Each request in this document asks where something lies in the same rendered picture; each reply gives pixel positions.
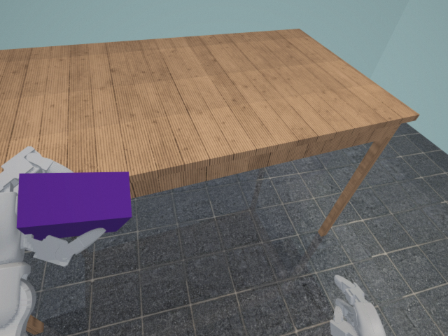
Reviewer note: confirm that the left robot forearm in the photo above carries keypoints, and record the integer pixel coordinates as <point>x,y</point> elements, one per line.
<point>17,298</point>

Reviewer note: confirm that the right robot hand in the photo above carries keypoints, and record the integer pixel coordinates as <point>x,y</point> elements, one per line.
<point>362,318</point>

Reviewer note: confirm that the table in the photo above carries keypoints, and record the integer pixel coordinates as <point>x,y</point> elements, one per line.
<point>178,111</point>

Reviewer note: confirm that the left robot hand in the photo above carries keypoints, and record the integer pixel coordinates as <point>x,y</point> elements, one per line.
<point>13,242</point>

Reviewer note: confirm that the sponge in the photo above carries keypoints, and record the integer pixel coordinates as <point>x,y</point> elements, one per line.
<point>71,204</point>

